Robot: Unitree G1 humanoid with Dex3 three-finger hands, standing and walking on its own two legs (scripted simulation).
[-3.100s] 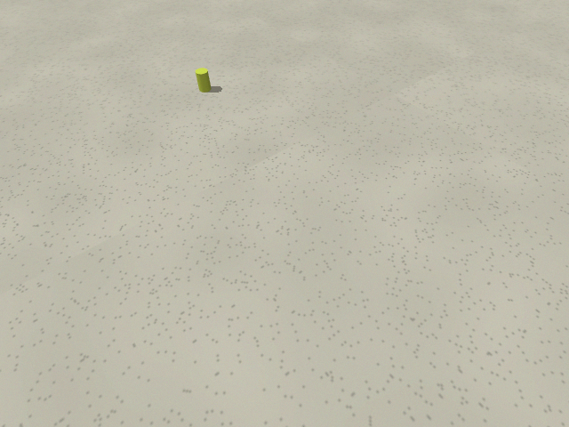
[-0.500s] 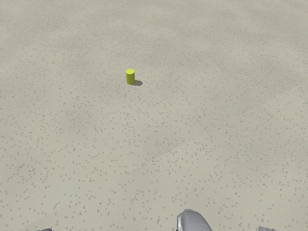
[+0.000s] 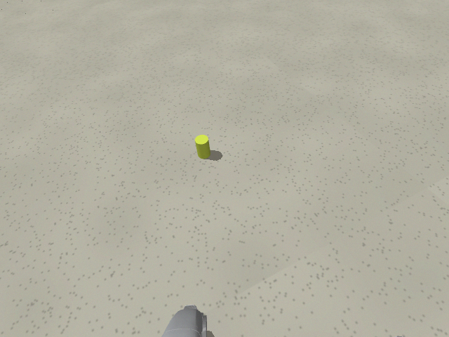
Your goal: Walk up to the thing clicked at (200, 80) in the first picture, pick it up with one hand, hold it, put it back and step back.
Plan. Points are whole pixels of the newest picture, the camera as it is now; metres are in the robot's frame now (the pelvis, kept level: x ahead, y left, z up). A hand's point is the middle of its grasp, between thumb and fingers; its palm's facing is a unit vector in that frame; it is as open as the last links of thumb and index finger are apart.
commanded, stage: walk up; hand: left
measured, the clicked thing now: (202, 146) +1.20 +0.20 -0.72
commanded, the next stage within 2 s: none
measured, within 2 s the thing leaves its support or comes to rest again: neither
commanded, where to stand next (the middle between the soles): +0.87 +0.00 m, yaw -1 degrees
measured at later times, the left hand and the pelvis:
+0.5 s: hand (118, 253) +0.32 +0.29 -0.15, palm faces -0.07 -0.94 -0.34, open 7.4 cm; pelvis +0.24 +0.02 -0.01, yaw -1 degrees
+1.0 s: hand (136, 200) +0.46 +0.27 -0.15, palm faces +0.03 -0.93 -0.38, open 7.4 cm; pelvis +0.45 -0.01 -0.01, yaw +2 degrees
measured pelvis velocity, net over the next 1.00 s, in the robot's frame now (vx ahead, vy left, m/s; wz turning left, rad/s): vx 0.45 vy -0.01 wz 0.03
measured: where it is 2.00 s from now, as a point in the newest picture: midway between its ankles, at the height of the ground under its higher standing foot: (235, 213)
